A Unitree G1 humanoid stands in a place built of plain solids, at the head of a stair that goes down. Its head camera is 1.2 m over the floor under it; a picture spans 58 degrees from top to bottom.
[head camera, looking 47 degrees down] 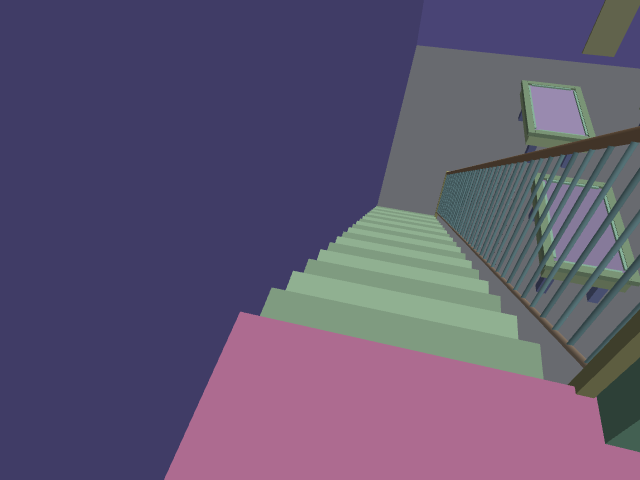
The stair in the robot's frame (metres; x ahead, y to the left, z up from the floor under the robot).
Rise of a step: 0.21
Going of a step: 0.27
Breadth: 1.03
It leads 14 degrees to the right of straight ahead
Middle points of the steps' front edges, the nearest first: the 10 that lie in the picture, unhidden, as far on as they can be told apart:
0.67 -0.24 0.00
0.93 -0.31 -0.21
1.19 -0.37 -0.42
1.45 -0.44 -0.64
1.70 -0.50 -0.85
1.96 -0.57 -1.06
2.22 -0.64 -1.27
2.48 -0.70 -1.48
2.74 -0.77 -1.70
3.00 -0.84 -1.91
